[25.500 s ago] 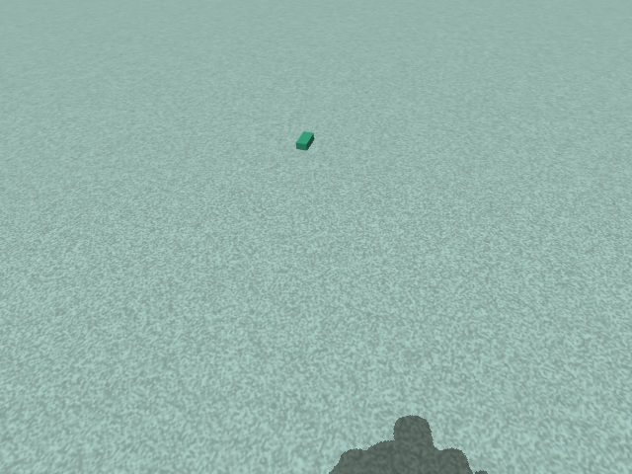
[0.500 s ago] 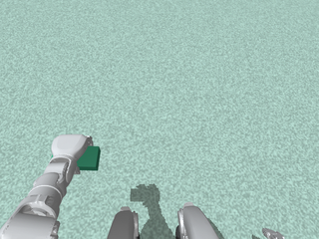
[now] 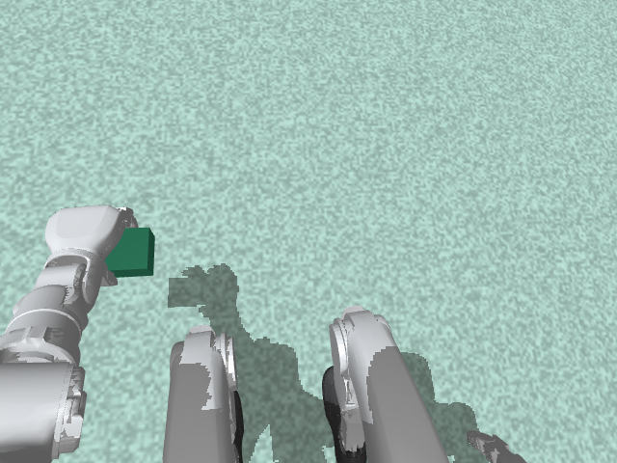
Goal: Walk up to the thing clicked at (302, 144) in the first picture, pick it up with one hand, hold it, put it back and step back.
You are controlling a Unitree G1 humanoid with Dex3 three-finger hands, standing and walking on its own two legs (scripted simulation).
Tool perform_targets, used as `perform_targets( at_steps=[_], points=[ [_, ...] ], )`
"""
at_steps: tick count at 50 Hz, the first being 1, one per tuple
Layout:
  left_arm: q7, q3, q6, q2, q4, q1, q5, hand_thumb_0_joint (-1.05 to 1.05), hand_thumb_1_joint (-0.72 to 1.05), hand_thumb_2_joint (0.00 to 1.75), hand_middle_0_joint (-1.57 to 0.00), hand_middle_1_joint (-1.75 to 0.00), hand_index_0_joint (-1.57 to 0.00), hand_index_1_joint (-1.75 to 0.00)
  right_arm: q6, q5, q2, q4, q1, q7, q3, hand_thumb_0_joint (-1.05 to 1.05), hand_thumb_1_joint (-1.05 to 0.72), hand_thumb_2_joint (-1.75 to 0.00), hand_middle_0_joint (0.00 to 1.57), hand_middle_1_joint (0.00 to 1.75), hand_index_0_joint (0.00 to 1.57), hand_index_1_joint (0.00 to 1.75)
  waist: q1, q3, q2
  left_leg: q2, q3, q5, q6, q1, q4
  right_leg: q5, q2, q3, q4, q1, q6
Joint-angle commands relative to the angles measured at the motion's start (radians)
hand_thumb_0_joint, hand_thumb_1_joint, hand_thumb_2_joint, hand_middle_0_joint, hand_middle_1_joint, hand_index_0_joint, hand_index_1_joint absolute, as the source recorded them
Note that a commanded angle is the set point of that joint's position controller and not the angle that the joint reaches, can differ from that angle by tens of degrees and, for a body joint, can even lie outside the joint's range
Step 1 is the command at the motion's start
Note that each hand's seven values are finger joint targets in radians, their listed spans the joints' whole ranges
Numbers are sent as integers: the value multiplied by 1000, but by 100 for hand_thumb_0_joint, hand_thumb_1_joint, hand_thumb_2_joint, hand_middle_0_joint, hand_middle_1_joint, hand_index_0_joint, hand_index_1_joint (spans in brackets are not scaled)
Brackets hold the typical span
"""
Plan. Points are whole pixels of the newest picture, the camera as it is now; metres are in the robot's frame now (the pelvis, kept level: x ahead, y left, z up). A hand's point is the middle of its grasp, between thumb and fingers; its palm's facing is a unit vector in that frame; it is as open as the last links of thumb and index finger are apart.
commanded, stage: crouch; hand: left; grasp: from above
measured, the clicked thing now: (105, 253) +0.43 +0.26 -0.19
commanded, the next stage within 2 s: lower in 0.84 s
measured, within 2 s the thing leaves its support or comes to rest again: neither
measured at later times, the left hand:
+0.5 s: hand (116, 256) +0.45 +0.27 -0.25, palm faces -0.46 -0.04 -0.89, open 9.0 cm
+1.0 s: hand (123, 257) +0.46 +0.27 -0.30, palm faces -0.47 -0.03 -0.88, open 9.0 cm
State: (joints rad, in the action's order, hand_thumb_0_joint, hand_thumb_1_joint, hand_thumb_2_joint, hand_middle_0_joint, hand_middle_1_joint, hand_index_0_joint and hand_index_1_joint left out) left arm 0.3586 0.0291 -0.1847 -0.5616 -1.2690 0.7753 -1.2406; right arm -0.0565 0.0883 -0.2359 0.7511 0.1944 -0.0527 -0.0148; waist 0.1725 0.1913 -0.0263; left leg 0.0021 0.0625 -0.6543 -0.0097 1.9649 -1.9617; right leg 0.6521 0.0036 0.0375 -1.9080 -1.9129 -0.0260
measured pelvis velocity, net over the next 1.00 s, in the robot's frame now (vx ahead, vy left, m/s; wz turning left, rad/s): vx -0.01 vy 0.00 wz -0.07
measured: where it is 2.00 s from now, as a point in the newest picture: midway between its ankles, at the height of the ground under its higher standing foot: (288, 448)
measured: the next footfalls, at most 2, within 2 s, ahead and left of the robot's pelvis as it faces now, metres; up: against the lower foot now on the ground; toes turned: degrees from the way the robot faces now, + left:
none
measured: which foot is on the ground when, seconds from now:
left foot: down 0.00-1.00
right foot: down 0.00-1.00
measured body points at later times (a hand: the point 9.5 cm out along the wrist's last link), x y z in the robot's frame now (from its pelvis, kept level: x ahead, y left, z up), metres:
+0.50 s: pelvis -0.01 +0.00 -0.08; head +0.23 +0.05 +0.29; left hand +0.47 +0.27 -0.20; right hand +0.04 -0.28 -0.19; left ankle +0.07 +0.11 -0.43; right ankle +0.08 -0.13 -0.43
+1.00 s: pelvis -0.01 +0.00 -0.13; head +0.23 +0.05 +0.25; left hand +0.48 +0.27 -0.25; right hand +0.02 -0.28 -0.23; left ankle +0.07 +0.11 -0.43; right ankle +0.08 -0.13 -0.43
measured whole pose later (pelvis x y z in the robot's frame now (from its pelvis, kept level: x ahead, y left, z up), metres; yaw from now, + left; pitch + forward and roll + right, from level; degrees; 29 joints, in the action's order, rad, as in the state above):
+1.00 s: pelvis -0.01 +0.00 -0.13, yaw -4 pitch +34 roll -8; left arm 0.41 0.12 -0.24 -0.77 -1.49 0.95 -1.30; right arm -0.07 0.15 -0.27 0.76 0.16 -0.15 0.06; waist 0.24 0.05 0.02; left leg 0.01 0.13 -0.70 0.00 2.30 -2.39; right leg 0.67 0.03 0.09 -2.30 -2.23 -0.03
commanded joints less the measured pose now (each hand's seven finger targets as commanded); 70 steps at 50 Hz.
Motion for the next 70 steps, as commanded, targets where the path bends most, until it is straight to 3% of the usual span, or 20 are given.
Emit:
perform_targets(
  at_steps=[1,7,10,14,15,18,19,23,26,30,36,37,45,47,51,57,59,62,65,70],
  points=[
    [87,70,-17,-292,192,423,-22,0,69,61,-106,-50,-108,-48,-19,12,-228,-16,199,-6,-80,0,-90,-90,20,30,20,30,5,686,-257,-10,0,254,3,-591,178,-217,14,50,144,191,70],
    [93,64,-2,-280,65,368,-20,0,72,64,-108,-52,-109,-51,-21,26,-233,-22,182,-38,-79,0,-90,-90,20,30,20,30,11,642,-242,-12,-28,255,-11,-481,91,-243,24,51,101,191,64],
    [84,86,-7,-319,116,399,-10,0,77,63,-111,-52,-112,-50,-18,29,-230,-15,187,-48,-85,0,-90,-90,20,30,20,30,2,654,-229,-8,-26,249,-14,-454,62,-244,30,59,69,190,64],
    [77,78,-11,-311,60,406,-3,0,78,61,-111,-52,-113,-50,-18,31,-237,-17,170,-54,-79,0,-90,-90,20,30,20,30,24,591,-201,-7,-22,183,-16,-369,30,-203,33,64,37,145,61],
    [77,95,-20,-353,93,440,-8,0,76,59,-110,-50,-112,-48,-17,31,-245,-11,176,-55,-80,0,-90,-90,20,30,20,30,20,607,-219,-6,-18,184,-14,-366,25,-205,34,67,19,141,64],
    [72,92,-34,-360,90,458,-21,0,75,59,-110,-49,-111,-48,-15,33,-246,-7,185,-60,-78,0,-90,-90,20,30,20,30,26,624,-233,-4,-14,229,-11,-386,-10,-237,37,72,-12,120,65],
    [77,118,-41,-393,79,445,-33,0,75,60,-110,-51,-111,-49,-15,37,-253,-9,186,-61,-72,0,-91,-90,20,30,20,30,22,624,-226,-5,-13,237,-10,-369,-19,-246,36,74,-28,124,64],
    [84,122,-52,-399,29,458,-45,0,76,58,-110,-51,-112,-49,-13,44,-258,-3,187,-68,-65,0,-91,-90,20,30,20,30,33,592,-237,-6,-17,191,-10,-325,-45,-208,36,80,-52,80,64],
    [86,99,-51,-383,-31,450,-50,0,75,55,-109,-50,-111,-48,-12,48,-255,-2,176,-73,-55,0,-91,-90,20,30,20,30,37,571,-235,-8,-26,140,-16,-288,-64,-171,42,81,-57,64,64],
    [93,110,-52,-425,-20,500,-42,0,76,57,-109,-50,-111,-48,-15,50,-273,-4,163,-73,-47,0,-90,-90,20,30,20,30,39,573,-257,-6,-19,101,-16,-269,-76,-138,42,91,-89,25,66],
    [101,118,-50,-447,-52,484,-49,0,74,58,-110,-48,-111,-47,-17,52,-276,3,169,-71,-30,0,-91,-90,20,30,20,30,43,554,-260,-4,-9,121,-12,-265,-110,-156,42,101,-128,-9,66],
    [102,119,-55,-452,-24,524,-48,0,74,58,-109,-48,-110,-47,-17,54,-280,7,176,-71,-27,0,-90,-90,20,30,20,30,65,554,-262,-4,-7,128,-13,-252,-122,-167,40,103,-135,-9,63],
    [97,108,-57,-456,-83,487,-48,0,71,59,-109,-48,-110,-48,-18,57,-282,5,170,-77,-4,0,-91,-90,20,30,20,30,61,539,-268,-7,-15,146,-13,-208,-161,-186,47,110,-164,4,62],
    [97,127,-57,-492,-68,487,-50,0,73,60,-110,-49,-111,-49,-15,60,-286,4,172,-77,-3,0,-91,-90,20,30,20,30,57,544,-263,-7,-20,146,-18,-185,-174,-189,50,112,-164,21,59],
    [86,94,-60,-470,-101,496,-41,0,70,57,-109,-45,-109,-45,-14,60,-284,2,159,-78,9,0,-90,-90,20,30,20,30,74,496,-228,-5,-19,121,-23,-133,-197,-174,56,113,-170,9,57],
    [107,109,-93,-498,-126,495,-57,0,72,58,-110,-47,-111,-46,-20,72,-295,10,159,-81,23,0,-90,-90,20,30,20,30,87,485,-255,-3,-5,153,-14,-151,-230,-199,60,134,-211,-12,58],
    [125,139,-107,-535,-112,507,-70,0,73,58,-110,-50,-111,-48,-21,79,-304,2,156,-81,26,0,-90,-90,20,30,20,30,94,496,-265,-5,-3,162,-14,-151,-241,-210,61,140,-219,-7,56],
    [147,129,-113,-525,-125,512,-85,0,74,60,-111,-49,-112,-48,-24,86,-301,9,149,-86,33,0,-90,-90,20,30,20,30,102,484,-311,-2,0,152,-10,-160,-247,-200,65,145,-236,-31,57],
    [173,167,-111,-577,-120,498,-92,0,77,58,-111,-50,-113,-49,-28,92,-318,-1,133,-88,34,0,-90,-90,20,30,20,30,90,471,-350,-1,9,128,-4,-172,-239,-168,59,159,-259,-74,61],
    [196,144,-91,-546,-137,504,-105,0,77,58,-111,-46,-113,-45,-38,103,-316,-1,127,-97,42,0,-89,-89,20,30,20,30,117,467,-355,0,6,130,-8,-159,-262,-183,64,162,-262,-75,56]
  ],
)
